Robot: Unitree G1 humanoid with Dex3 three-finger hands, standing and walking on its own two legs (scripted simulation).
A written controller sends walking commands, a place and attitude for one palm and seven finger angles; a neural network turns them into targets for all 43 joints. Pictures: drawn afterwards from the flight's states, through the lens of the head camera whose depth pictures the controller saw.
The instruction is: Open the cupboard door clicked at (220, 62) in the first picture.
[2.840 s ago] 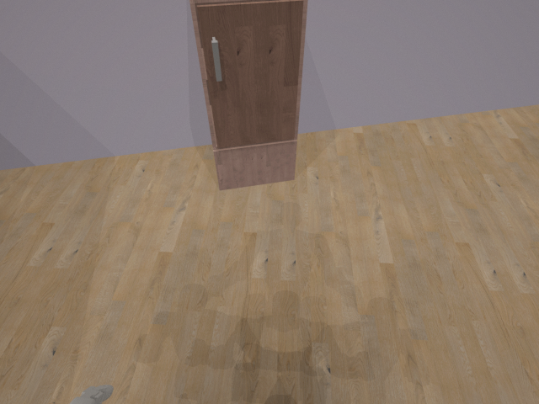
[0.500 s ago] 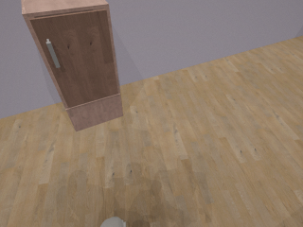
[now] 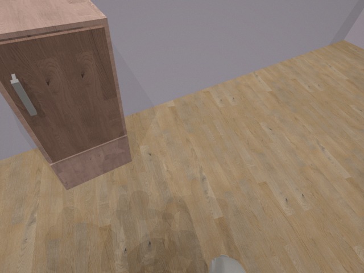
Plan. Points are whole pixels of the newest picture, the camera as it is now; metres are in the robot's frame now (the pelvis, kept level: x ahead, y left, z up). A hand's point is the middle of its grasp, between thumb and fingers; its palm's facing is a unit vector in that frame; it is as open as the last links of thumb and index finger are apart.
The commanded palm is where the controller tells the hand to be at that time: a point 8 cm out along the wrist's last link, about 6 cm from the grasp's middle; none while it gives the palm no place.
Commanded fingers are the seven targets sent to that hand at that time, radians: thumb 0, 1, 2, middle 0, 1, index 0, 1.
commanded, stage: turn to face it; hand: left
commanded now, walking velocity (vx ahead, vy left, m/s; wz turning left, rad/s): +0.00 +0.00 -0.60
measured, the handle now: (23, 95) +0.63 +0.61 -0.05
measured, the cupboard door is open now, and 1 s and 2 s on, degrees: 0 0 0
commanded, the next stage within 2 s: take the last steps up to it in 1.28 s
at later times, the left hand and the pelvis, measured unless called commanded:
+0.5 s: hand (131, 243) +0.22 +0.14 -0.17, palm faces +0.15 -0.97 -0.18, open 7.3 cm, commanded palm none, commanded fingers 0.00 0.90 0.90 -0.20 -0.30 -0.20 -0.30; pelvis +0.12 -0.03 -0.01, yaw +8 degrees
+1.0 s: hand out of the picture +0.09 +0.24 -0.17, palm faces +0.42 -0.86 -0.27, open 7.4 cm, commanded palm none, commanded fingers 0.00 0.90 0.90 -0.20 -0.30 -0.20 -0.30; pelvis +0.11 +0.01 +0.00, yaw +22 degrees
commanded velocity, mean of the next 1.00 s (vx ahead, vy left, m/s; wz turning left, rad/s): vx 0.00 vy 0.00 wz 0.53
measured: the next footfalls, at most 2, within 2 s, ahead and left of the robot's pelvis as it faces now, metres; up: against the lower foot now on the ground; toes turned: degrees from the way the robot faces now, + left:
right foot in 0.22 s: +0.22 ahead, -0.13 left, +0.00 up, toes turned -11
left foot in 0.64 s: +0.16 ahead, +0.11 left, +0.00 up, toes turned +22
